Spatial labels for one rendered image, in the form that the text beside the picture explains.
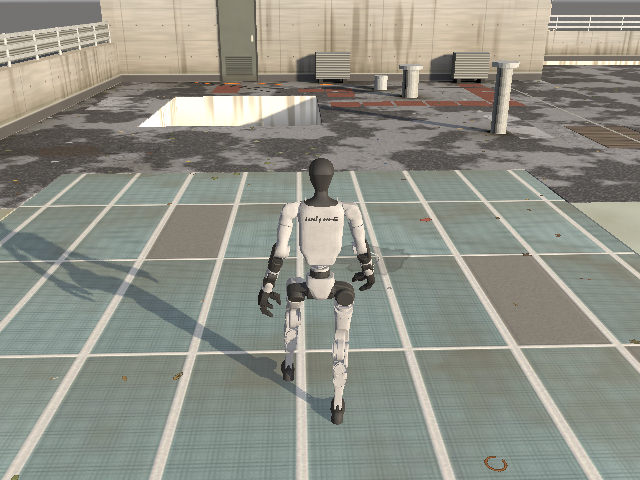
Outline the right robot upper arm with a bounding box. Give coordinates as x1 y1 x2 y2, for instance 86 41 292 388
341 201 367 255

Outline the robot left hand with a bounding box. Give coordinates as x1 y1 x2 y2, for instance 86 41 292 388
258 289 281 317

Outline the right robot forearm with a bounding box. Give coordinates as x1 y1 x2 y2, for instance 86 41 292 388
357 239 374 276

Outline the left robot forearm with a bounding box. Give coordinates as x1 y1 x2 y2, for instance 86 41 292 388
261 243 283 293

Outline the humanoid robot head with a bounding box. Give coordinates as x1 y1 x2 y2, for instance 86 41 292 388
304 158 338 207

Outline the left robot upper arm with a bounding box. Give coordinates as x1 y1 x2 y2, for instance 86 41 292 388
274 202 301 259

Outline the robot right hand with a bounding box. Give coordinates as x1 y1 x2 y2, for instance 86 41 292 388
352 272 375 291

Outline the left robot thigh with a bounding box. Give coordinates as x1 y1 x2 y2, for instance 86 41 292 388
286 277 307 328

